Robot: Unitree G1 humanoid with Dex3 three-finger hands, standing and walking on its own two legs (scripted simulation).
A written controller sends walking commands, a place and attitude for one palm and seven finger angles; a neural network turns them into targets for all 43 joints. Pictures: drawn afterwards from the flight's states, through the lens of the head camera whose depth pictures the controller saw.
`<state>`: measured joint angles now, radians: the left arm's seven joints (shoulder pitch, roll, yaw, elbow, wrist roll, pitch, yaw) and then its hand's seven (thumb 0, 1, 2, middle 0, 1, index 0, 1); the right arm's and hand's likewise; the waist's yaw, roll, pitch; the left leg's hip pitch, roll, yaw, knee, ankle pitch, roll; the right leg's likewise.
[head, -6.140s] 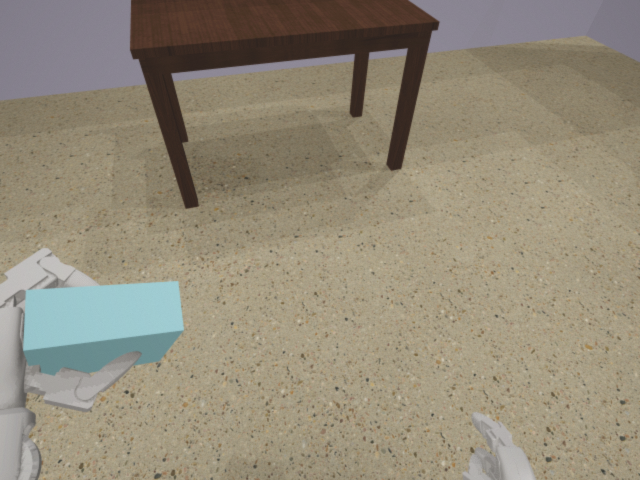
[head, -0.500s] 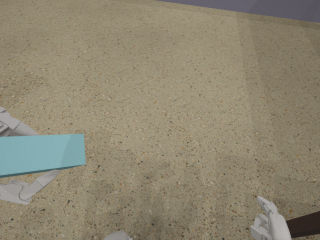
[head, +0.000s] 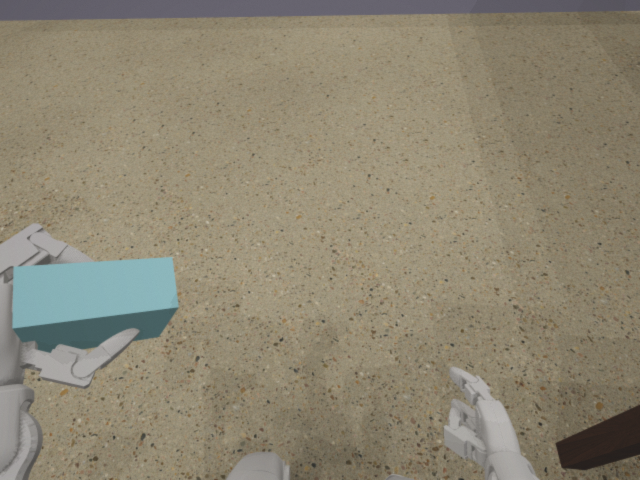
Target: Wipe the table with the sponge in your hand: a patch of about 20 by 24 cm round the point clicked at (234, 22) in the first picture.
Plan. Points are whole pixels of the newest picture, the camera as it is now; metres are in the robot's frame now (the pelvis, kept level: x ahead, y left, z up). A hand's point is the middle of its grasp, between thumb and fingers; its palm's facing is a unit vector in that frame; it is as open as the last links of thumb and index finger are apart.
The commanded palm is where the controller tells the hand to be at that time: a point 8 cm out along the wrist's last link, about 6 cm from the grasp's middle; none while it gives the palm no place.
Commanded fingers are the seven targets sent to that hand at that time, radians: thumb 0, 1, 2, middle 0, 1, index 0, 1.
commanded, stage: turn to face it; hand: left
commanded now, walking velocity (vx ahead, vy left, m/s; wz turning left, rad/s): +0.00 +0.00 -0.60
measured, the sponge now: (122, 306) +0.24 +0.21 +0.15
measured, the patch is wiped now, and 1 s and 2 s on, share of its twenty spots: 0.00 0.00 0.00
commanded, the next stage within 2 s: none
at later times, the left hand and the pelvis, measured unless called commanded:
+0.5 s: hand (134, 314) +0.22 +0.18 +0.18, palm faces +0.17 -0.88 -0.44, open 9.3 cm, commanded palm +0.18 +0.22 +0.19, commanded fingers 0.00 0.10 1.30 -1.20 -1.60 -1.20 -1.60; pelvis -0.05 +0.00 +0.01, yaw -17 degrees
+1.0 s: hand (305, 369) +0.18 +0.03 +0.19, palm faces -0.15 -0.83 -0.53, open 9.3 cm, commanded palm +0.16 +0.09 +0.19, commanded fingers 0.00 0.10 1.30 -1.20 -1.60 -1.20 -1.60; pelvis -0.13 -0.05 +0.01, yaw -35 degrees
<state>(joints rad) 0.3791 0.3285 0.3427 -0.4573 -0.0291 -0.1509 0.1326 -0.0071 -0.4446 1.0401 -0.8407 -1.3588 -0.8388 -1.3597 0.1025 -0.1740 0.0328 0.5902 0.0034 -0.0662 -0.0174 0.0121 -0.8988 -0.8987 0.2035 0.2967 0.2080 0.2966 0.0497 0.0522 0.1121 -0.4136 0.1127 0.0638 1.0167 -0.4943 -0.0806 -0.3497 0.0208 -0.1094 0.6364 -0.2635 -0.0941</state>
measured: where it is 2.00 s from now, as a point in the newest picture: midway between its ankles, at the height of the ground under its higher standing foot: outside the picture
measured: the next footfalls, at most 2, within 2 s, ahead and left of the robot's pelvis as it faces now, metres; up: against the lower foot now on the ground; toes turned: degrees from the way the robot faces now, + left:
left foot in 0.36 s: +0.02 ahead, +0.14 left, +0.00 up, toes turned -8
right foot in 0.68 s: -0.07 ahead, -0.15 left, +0.00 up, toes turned -31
